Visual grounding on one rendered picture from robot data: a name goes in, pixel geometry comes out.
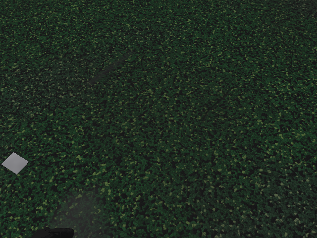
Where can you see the left robot hand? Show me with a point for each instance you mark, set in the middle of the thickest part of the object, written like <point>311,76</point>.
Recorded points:
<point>54,233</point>

